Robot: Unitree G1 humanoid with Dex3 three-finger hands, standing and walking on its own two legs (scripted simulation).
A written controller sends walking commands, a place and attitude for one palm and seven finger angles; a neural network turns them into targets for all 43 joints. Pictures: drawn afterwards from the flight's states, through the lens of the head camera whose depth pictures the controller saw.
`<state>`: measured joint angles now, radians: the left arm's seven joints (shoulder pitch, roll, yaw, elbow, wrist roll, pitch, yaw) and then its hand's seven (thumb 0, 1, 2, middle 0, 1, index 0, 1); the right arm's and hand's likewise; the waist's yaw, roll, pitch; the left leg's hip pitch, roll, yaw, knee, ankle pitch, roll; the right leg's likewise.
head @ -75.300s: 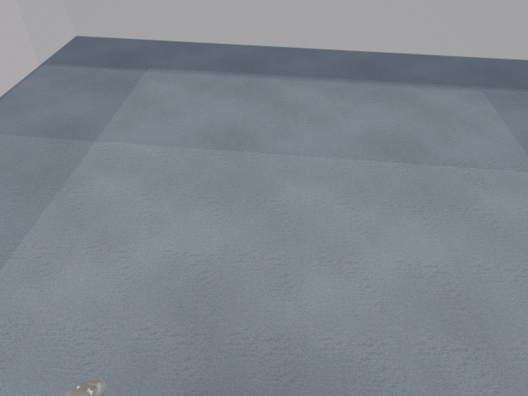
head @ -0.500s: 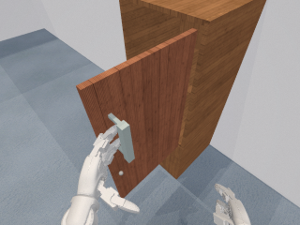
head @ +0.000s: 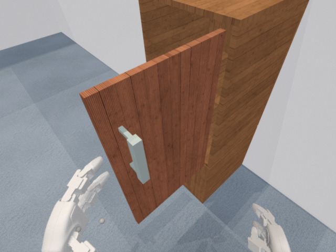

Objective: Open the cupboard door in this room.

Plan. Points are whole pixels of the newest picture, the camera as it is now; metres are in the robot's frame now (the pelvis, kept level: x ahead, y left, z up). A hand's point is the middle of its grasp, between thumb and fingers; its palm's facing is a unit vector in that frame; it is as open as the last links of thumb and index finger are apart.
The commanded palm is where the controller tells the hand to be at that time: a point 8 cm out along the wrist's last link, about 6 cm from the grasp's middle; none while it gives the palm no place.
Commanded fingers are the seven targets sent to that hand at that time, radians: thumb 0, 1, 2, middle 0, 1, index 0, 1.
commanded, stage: slide the hand sideways off the handle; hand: left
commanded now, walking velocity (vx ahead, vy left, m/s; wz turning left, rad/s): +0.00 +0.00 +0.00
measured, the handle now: (134, 155) +0.30 +0.10 +0.11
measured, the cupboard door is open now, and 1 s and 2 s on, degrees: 90 90 90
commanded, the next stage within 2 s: draw the hand back to the body in 0.06 s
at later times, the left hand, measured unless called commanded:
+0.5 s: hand (74, 213) +0.16 +0.18 +0.12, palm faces -0.04 -1.00 -0.05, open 16.4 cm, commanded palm +0.13 +0.24 +0.14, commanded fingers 0.00 -0.50 0.30 -0.15 -0.30 -0.15 -0.30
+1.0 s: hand (32, 193) +0.19 +0.25 +0.15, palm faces +0.29 -0.90 -0.34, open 13.5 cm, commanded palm +0.14 +0.30 +0.18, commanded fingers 0.00 0.31 0.64 -0.18 -0.30 -0.18 -0.30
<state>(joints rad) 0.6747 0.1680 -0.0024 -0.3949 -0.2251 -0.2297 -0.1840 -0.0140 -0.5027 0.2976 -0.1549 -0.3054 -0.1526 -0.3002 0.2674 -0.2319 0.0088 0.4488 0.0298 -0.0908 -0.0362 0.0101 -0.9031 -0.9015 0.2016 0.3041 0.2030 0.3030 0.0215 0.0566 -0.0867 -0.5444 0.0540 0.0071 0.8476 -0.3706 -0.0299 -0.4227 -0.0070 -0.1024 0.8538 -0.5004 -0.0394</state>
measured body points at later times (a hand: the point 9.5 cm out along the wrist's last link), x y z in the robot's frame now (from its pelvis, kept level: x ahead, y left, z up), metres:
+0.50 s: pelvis -0.01 +0.02 +0.01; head -0.02 +0.01 +0.46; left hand +0.16 +0.23 +0.13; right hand +0.17 -0.19 -0.06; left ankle +0.04 +0.14 -0.70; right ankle -0.03 -0.09 -0.70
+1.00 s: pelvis +0.00 +0.04 +0.04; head -0.01 +0.03 +0.49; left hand +0.16 +0.30 +0.17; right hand +0.19 -0.17 -0.03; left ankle +0.04 +0.14 -0.70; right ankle -0.03 -0.09 -0.70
